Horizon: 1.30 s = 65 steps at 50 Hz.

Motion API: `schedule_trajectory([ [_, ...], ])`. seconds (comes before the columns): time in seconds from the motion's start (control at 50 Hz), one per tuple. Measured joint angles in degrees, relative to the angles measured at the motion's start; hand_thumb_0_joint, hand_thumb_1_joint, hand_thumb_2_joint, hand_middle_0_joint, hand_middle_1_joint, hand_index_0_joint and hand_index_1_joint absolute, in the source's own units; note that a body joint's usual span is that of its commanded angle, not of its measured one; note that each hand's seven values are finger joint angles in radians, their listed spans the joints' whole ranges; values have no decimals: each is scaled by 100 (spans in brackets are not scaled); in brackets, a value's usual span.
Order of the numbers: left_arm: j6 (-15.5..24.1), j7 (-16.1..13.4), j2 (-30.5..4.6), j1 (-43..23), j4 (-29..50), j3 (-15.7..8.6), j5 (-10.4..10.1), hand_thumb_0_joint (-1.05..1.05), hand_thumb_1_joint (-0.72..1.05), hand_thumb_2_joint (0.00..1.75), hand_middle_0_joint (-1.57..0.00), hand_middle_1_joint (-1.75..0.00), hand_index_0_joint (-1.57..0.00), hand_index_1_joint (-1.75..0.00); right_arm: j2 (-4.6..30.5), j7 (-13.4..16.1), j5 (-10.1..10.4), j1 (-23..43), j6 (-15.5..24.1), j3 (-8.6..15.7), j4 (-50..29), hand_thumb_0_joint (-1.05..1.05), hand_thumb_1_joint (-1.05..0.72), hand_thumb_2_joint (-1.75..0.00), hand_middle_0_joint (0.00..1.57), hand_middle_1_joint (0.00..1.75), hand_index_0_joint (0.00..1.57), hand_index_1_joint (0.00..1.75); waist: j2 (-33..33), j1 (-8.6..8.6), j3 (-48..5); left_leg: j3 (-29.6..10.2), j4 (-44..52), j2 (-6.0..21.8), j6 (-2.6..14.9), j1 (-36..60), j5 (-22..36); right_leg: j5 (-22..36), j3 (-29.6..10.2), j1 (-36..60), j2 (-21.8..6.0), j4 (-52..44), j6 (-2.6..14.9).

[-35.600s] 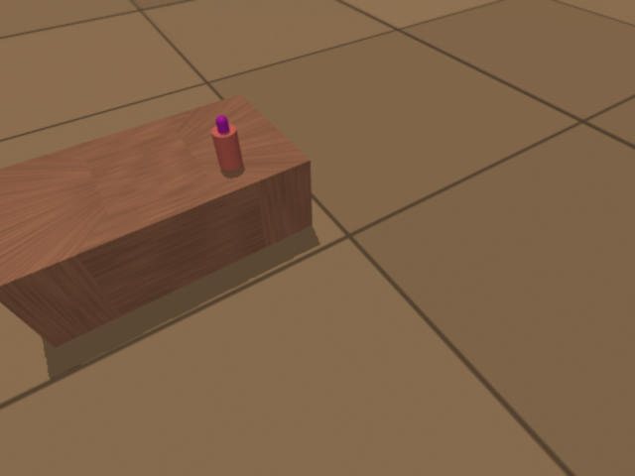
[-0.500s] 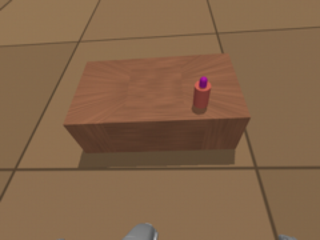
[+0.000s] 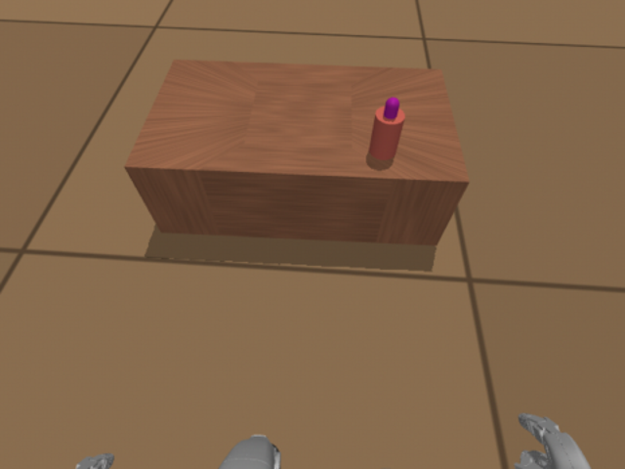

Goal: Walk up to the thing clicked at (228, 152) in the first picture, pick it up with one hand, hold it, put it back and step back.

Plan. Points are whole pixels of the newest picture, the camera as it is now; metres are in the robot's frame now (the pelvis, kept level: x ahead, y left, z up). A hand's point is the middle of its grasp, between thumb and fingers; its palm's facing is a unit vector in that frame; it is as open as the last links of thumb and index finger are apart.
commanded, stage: step back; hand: right
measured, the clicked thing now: (387, 126) +1.06 -0.16 -0.30
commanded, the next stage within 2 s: stand in 1.22 s
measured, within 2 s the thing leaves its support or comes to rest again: neither
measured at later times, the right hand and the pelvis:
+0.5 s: hand out of the picture -0.03 -0.25 -0.14, palm faces -0.11 +0.93 -0.35, open 7.4 cm; pelvis -0.09 +0.00 +0.01, yaw +5 degrees
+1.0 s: hand out of the picture +0.05 -0.24 -0.15, palm faces -0.12 +0.92 -0.36, open 7.4 cm; pelvis -0.05 +0.01 +0.00, yaw +5 degrees
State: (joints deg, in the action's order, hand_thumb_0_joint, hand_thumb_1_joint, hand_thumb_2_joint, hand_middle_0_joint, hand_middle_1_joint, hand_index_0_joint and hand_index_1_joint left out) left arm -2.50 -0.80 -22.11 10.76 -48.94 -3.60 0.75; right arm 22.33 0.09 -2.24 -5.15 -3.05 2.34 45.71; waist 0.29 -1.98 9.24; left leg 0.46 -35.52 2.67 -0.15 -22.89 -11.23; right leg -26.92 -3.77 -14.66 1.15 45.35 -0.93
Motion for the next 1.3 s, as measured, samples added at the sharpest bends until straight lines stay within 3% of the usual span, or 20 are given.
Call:
schedule_trajectory([
  [0.02, 55, -9, -4, 51, -61, 4, 11, 1, 90, 90, -20, -30, -21, -30, 39, -17, 22, 94, -23, 2, -32, 0, -90, -90, 20, 30, 21, 30, -41, -22, 12, 30, -151, 43, -45, -133, -6, 239, 76, 254, -60, -671, 10],
  [0.06, 118, -29, 194, 12, -290, 25, 69, 1, 90, 90, -20, -30, -20, -30, 198, -17, 68, 254, -88, 60, 27, 0, -90, -90, 20, 30, 21, 30, -567, 73, 178, -309, -460, 266, 49, -285, -89, 408, 332, 443, 242, -987, 95],
  [0.08, 135, -4, 244, 79, -325, 53, 105, 1, 90, 90, -20, -30, -20, -30, 206, 1, 80, 223, -126, 80, 73, 0, -90, -90, 20, 30, 21, 30, -668, 90, 126, -536, -654, 146, 83, -379, -549, 464, 396, 396, 271, -948, 128],
  [0.12, 157, 15, 224, 283, -346, 71, 151, 1, 90, 90, -20, -30, -21, -30, 103, 19, 98, 86, -211, 84, 193, 0, -91, -90, 20, 30, 21, 30, -479, -104, -92, -735, -1487, -308, 26, -562, -1396, 516, 210, 178, 102, -792, 190],
  [0.18, 149, -30, 201, 436, -452, 49, 158, 1, 90, 90, -20, -31, -21, -30, 73, -32, 149, -124, -210, 54, 319, 0, -91, -90, 20, 30, 21, 30, -320, -115, -271, -978, -2632, -750, -27, -620, -1439, 726, 101, 80, -134, -932, 181],
  [0.22, 162, -41, 182, 419, -461, 18, 162, 1, 90, 90, -20, -31, -21, -30, 107, -33, 150, -301, -159, 57, 391, 0, -91, -90, 20, 30, 21, 30, -350, -33, -348, -1009, -2826, -776, -98, -505, -1310, 821, 193, -12, -215, -981, 161],
  [0.34, 285, 24, 40, 195, -240, -73, 232, 1, 90, 90, -20, -31, -21, -30, 157, -115, 38, -773, -79, 92, 819, 0, -91, -90, 20, 30, 20, 30, -423, 47, -431, -559, -958, -321, -147, 532, -1762, 796, 596, -271, -383, -736, 150],
  [0.36, 279, 41, -2, 154, -226, -76, 226, 1, 90, 90, -20, -31, -21, -30, 136, -135, 30, -826, -44, 100, 895, 0, -91, -90, 20, 30, 20, 30, -381, 59, -444, -453, -439, -280, -100, 760, -1699, 764, 647, -313, -439, -651, 123],
  [0.4, 235, 45, -130, 116, -246, -88, 209, 1, 90, 90, -20, -31, -21, -30, -25, -153, -4, -803, 41, 123, 1051, 1, -91, -90, 20, 30, 20, 30, -19, -20, -325, -237, 37, -477, -59, 1032, -875, 658, 440, -359, -644, -411, 141],
  [0.42, 203, 38, -151, 175, -282, -86, 178, 1, 90, 90, -20, -31, -21, -30, -87, -159, -37, -824, 92, 122, 1066, 1, -91, -90, 20, 30, 21, 30, 89, -44, -357, -142, 93, -516, -43, 1084, -798, 385, 296, -435, -623, -220, 171],
  [0.48, 122, 97, -132, 282, -553, -39, 128, 1, 90, 90, -20, -30, -20, -30, -160, -183, -43, -977, 224, 81, 1040, 1, -90, -90, 20, 30, 21, 30, 34, 168, -609, -240, 172, -395, 138, 1080, -833, -125, 261, -686, -310, 436, 206],
  [0.62, 261, 235, -140, 321, -700, -31, 65, 1, 90, 90, -20, -30, -20, -30, -195, -166, -53, -932, 318, 48, 971, 0, -90, -90, 20, 30, 21, 30, 142, 252, -628, -178, 363, -238, -45, 1208, -746, 310, 363, -454, -248, -513, 191],
  [0.68, 379, 188, 54, 242, -772, -25, 109, 1, 90, 90, -20, -30, -20, -30, -34, -126, 1, -858, 229, 82, 961, 0, -90, -90, 20, 30, 21, 30, -210, 249, -530, -319, -211, 18, 2, 1074, -1130, 1221, 562, -132, -2, -1086, 222],
  [0.76, 482, 164, 224, 229, -704, 12, 174, 1, 90, 90, -20, -30, -21, -30, -19, -49, 34, -822, 169, 91, 1036, 0, -90, -90, 20, 30, 21, 30, -237, 72, -581, -509, -1411, -321, 80, 531, -1862, 1033, 559, -97, -45, -1032, 320],
  [0.82, 526, 135, 304, 214, -673, 58, 141, 1, 90, 90, -20, -31, -21, -30, 37, -54, 69, -753, 233, 78, 1031, 0, -91, -90, 20, 30, 20, 30, -280, 26, -515, -493, -1506, -337, 78, 280, -1665, 1073, 561, 35, -108, -1211, 257],
  [0.9, 507, 120, 266, 172, -695, 106, 106, 1, 90, 90, -20, -31, -21, -30, 43, -59, 67, -619, 272, 66, 1035, 0, -91, -90, 20, 30, 20, 30, -285, 5, -440, -355, -722, -165, 23, 314, -1351, 969, 538, 49, -167, -1150, 180],
  [0.96, 405, 89, 173, 46, -714, 128, 47, 1, 90, 90, -20, -31, -21, -30, -28, -29, 64, -527, 322, 74, 1109, 0, -91, -90, 20, 30, 20, 30, -182, 55, -360, -206, 135, -173, -36, 599, -297, 729, 538, -2, -295, -827, 81],
  [1.0, 338, 54, 111, -50, -730, 133, -11, 1, 90, 90, -20, -31, -21, -30, -148, -3, 47, -440, 316, 45, 1177, 0, -91, -90, 20, 30, 20, 30, -10, 9, -325, -79, 134, -258, -72, 656, -317, 659, 407, -29, -389, -707, 43],
  [1.14, 349, 49, 36, -269, -905, 190, -48, 1, 90, 90, -20, -30, -20, -30, -368, -41, 98, -76, 264, -145, 1339, 0, -90, -90, 20, 30, 21, 30, -22, 51, -459, -70, 157, -76, -78, 691, -483, 872, 377, 219, -198, -1273, -12],
  [1.3, 364, 64, 121, -523, -1198, 309, -75, 1, 90, 90, -20, -30, -20, -30, -350, -75, 168, 257, 391, -203, 1500, 0, -90, -90, 20, 30, 21, 30, -27, 107, -483, -17, 716, -132, -40, 1036, -239, 1127, 342, 557, -257, -1840, -68],
])
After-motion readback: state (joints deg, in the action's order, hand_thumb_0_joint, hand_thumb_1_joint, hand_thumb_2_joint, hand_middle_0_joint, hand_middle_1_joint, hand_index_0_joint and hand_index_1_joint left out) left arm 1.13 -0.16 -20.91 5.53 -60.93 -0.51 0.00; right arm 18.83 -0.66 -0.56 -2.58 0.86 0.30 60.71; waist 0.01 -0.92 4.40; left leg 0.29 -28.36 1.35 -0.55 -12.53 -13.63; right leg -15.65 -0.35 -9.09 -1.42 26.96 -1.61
